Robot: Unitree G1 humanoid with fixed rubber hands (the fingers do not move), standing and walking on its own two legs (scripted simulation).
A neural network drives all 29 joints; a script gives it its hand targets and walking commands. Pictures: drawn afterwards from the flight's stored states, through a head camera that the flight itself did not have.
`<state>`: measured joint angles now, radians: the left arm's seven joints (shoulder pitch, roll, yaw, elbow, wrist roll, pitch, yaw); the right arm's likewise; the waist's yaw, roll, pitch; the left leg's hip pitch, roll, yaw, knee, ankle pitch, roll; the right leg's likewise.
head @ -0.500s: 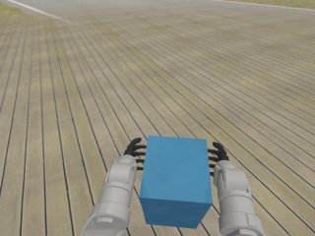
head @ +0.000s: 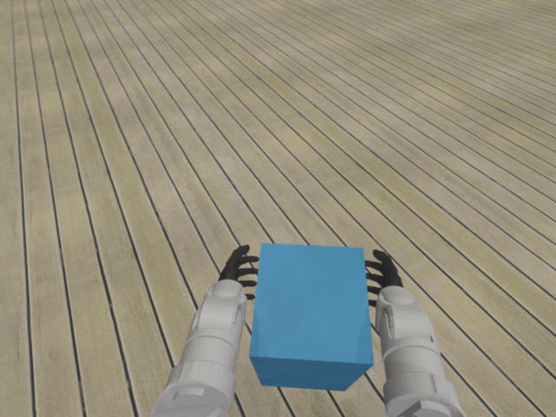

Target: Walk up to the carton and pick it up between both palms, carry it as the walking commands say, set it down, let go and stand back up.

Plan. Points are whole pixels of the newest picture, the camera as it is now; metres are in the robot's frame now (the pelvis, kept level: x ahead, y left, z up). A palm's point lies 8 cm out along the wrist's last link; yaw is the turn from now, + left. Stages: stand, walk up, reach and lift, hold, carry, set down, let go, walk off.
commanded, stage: set down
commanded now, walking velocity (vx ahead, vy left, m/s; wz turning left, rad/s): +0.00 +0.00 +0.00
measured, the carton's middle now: (306, 324) +0.30 -0.06 -0.09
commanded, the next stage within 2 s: none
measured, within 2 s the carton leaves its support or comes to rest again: neither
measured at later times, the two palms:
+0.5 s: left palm (239, 310) +0.34 +0.05 -0.10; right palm (376, 314) +0.31 -0.19 -0.09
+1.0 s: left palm (247, 318) +0.37 +0.05 -0.18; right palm (368, 324) +0.33 -0.20 -0.17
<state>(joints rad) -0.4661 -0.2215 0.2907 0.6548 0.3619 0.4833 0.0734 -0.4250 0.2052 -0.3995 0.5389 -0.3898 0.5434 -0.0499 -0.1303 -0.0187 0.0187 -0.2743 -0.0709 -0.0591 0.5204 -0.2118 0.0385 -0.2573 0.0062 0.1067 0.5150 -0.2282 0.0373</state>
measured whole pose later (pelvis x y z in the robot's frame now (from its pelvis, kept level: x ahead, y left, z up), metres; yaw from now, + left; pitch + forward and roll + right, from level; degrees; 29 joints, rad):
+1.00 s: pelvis -0.03 -0.01 -0.11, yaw +1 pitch +32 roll -2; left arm -0.63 -0.19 0.27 0.71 0.30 0.12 0.17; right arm -0.55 0.18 -0.47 0.59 -0.21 0.12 -0.09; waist -0.12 0.04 -0.17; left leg -1.36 -0.08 -0.09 1.19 -0.39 0.00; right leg -1.32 0.05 0.05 1.17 -0.41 0.04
